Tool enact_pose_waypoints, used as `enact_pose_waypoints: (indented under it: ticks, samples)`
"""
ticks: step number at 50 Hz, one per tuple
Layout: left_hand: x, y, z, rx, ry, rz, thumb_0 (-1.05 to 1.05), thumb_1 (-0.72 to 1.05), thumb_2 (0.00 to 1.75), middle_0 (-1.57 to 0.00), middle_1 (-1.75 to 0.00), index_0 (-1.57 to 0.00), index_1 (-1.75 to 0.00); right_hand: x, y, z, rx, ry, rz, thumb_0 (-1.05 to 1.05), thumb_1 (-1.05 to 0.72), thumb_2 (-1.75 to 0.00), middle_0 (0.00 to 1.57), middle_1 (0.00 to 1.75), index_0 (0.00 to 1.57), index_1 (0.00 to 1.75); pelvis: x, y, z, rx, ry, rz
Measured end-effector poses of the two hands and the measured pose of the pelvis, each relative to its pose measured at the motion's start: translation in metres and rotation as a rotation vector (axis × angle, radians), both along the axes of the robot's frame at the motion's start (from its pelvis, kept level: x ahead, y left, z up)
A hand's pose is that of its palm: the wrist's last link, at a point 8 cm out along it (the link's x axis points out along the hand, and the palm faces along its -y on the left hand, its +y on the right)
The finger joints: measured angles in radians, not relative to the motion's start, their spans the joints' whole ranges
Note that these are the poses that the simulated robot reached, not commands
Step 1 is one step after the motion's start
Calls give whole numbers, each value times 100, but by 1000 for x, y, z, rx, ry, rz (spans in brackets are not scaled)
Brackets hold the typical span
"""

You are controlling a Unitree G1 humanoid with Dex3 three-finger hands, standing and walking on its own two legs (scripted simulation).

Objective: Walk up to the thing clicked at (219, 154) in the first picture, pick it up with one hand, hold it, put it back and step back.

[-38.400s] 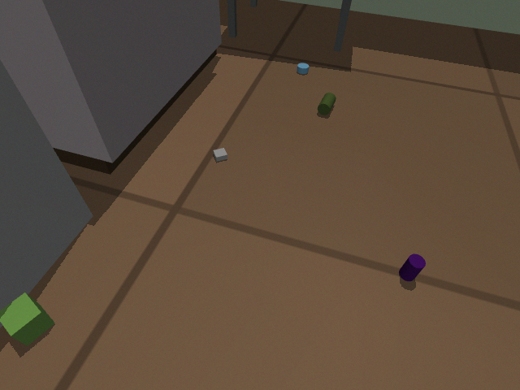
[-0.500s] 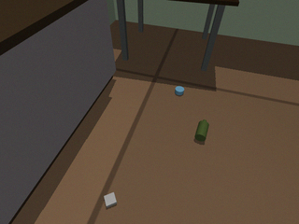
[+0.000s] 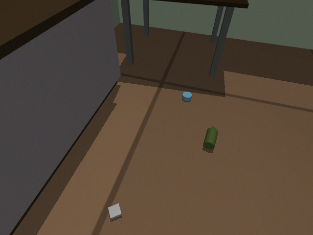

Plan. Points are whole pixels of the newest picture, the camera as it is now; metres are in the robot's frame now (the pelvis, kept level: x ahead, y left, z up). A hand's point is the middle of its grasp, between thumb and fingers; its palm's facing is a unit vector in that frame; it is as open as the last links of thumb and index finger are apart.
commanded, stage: stand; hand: left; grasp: from above
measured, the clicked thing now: (115, 211) +0.41 +0.24 -0.77
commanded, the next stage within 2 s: step back in 0.20 s
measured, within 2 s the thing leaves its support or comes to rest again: neither
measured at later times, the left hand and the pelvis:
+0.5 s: hand out of the picture +0.07 +0.28 -0.17, palm faces -0.03 -0.92 -0.38, open 7.4 cm; pelvis -0.04 +0.00 -0.02, yaw -1 degrees
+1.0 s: hand out of the picture -0.06 +0.23 -0.16, palm faces +0.01 -0.90 -0.44, open 7.4 cm; pelvis -0.13 -0.04 -0.02, yaw +0 degrees
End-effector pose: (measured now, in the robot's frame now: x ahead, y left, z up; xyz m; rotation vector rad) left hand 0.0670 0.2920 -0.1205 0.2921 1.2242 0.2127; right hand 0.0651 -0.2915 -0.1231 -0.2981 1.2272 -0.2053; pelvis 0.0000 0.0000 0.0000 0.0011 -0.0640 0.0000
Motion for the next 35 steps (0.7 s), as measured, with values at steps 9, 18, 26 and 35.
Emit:
enact_pose_waypoints:
  ticks: [9, 18, 26, 35]
  samples:
    - [-2, -1, 0, -1, 15, -6, 0, 91, 90, -20, -30, -20, -29, -2, -1, -1, 2, 16, 1, 1, -91, -89, 20, 30, 20, 30, 1, -1, 0, 1, 8, 0]
    - [-5, 15, -7, 32, 24, 0, 0, 91, 90, -20, -30, -20, -30, -5, -15, -4, -23, 21, -14, 1, -90, -89, 21, 30, 20, 30, -20, 0, -10, -6, 28, -3]
    - [-6, 28, -16, 59, -9, -44, 0, 91, 90, -20, -30, -20, -29, -20, -25, -8, -60, 1, -11, 1, -91, -89, 20, 30, 20, 30, -47, 4, -24, 4, 24, -14]
    - [-50, 4, -11, 82, 0, -34, 0, 91, 90, -20, -30, -20, -29, -33, -42, -22, -38, -65, 39, 1, -90, -89, 21, 30, 21, 30, -79, -22, -31, 6, 50, -39]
